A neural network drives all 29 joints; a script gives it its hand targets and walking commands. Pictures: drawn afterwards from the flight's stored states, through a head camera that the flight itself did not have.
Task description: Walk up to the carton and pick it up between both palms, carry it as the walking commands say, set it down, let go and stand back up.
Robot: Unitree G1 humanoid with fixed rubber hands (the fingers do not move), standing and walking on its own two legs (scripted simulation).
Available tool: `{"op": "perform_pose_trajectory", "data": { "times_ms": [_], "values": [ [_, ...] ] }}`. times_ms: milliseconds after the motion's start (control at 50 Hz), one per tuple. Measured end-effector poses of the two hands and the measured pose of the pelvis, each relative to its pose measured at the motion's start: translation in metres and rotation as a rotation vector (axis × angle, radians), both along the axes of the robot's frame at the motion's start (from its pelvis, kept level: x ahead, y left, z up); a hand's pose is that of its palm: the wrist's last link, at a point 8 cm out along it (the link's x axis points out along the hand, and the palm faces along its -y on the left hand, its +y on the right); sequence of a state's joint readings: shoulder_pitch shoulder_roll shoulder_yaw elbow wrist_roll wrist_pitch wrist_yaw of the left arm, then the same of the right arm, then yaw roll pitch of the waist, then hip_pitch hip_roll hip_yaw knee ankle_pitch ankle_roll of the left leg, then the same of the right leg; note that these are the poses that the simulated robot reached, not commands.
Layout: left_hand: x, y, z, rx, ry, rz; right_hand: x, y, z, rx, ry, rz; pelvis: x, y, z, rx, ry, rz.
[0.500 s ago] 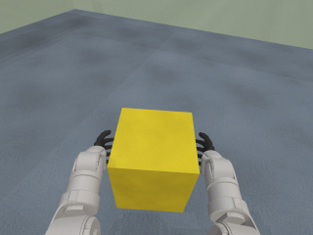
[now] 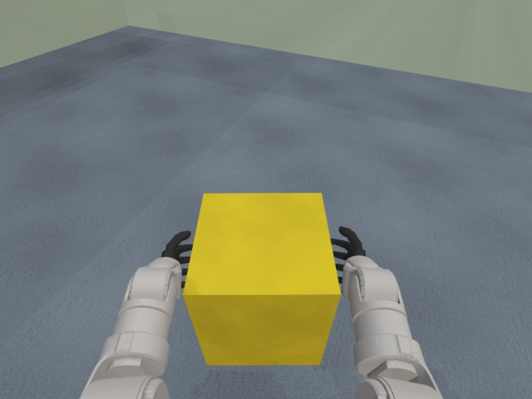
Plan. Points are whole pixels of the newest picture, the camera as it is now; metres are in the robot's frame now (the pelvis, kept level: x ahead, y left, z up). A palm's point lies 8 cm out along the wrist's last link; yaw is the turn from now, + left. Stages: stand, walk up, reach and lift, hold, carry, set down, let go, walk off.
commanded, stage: reach and lift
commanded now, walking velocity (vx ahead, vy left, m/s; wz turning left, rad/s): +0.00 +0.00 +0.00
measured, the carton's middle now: (262, 281) +0.33 +0.01 -0.02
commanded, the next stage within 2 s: hold in 0.12 s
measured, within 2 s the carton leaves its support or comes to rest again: neither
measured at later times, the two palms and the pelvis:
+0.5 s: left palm (171, 279) +0.29 +0.16 +0.04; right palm (359, 272) +0.30 -0.14 +0.06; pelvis +0.00 +0.00 +0.00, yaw +0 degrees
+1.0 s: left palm (171, 278) +0.29 +0.16 +0.04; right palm (359, 272) +0.30 -0.14 +0.06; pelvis -0.01 +0.00 +0.00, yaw +0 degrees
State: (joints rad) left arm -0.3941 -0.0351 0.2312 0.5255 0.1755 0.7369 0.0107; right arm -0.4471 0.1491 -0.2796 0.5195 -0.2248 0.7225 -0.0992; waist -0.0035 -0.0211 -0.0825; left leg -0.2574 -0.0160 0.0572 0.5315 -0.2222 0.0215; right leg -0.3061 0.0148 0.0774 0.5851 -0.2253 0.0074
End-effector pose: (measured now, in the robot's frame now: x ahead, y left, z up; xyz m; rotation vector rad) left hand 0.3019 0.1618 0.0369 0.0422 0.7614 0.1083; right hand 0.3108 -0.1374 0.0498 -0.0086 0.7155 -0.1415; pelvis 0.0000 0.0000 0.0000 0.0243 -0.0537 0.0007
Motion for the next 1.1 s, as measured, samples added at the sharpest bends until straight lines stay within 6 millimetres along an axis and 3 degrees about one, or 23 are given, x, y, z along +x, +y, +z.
{"op": "perform_pose_trajectory", "data": {
  "times_ms": [620,1100],
  "values": [
    [-0.016,-0.005,-0.001,0.020,-0.004,-0.029,-0.012,-0.004,0.006,0.002,-0.010,-0.011,-0.006,0.000,0.000,0.001,-0.009,0.000],
    [-0.014,-0.005,0.001,0.019,-0.007,-0.027,-0.012,-0.004,0.007,0.002,-0.016,-0.010,-0.006,0.000,0.000,0.001,-0.009,0.000]
  ]
}}
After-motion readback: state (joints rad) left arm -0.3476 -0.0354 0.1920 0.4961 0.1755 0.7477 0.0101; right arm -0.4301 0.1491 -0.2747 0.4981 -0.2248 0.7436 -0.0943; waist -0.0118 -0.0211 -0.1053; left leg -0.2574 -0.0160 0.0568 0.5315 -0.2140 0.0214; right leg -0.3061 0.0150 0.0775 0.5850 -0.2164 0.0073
